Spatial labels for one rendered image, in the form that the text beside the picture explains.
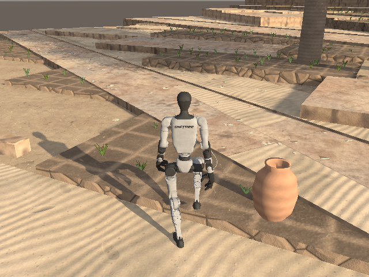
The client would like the robot right upper arm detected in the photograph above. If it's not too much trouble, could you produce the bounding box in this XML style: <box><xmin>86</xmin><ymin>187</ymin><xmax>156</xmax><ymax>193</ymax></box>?
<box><xmin>196</xmin><ymin>116</ymin><xmax>209</xmax><ymax>149</ymax></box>

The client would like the left robot thigh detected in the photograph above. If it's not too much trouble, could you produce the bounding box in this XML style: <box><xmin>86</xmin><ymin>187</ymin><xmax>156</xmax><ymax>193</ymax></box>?
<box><xmin>165</xmin><ymin>162</ymin><xmax>180</xmax><ymax>209</ymax></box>

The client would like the left robot forearm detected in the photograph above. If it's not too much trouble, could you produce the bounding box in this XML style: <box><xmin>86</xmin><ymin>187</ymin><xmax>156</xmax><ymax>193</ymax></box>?
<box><xmin>156</xmin><ymin>140</ymin><xmax>166</xmax><ymax>162</ymax></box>

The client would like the robot left upper arm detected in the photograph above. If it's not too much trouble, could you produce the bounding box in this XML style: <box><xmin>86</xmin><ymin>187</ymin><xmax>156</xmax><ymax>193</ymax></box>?
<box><xmin>160</xmin><ymin>117</ymin><xmax>172</xmax><ymax>148</ymax></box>

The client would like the right robot hand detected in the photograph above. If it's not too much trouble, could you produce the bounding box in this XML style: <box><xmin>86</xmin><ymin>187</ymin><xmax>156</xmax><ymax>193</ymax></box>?
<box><xmin>201</xmin><ymin>172</ymin><xmax>214</xmax><ymax>190</ymax></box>

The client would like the right robot forearm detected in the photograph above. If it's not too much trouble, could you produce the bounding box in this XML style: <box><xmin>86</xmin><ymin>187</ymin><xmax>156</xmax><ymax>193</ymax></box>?
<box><xmin>203</xmin><ymin>141</ymin><xmax>214</xmax><ymax>173</ymax></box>

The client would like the left robot hand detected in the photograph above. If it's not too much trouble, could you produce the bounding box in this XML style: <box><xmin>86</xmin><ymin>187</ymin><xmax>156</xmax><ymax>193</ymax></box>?
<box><xmin>156</xmin><ymin>160</ymin><xmax>168</xmax><ymax>172</ymax></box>

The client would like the left robot shin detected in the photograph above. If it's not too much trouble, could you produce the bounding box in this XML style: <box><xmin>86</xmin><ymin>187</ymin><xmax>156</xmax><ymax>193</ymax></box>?
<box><xmin>170</xmin><ymin>199</ymin><xmax>182</xmax><ymax>240</ymax></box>

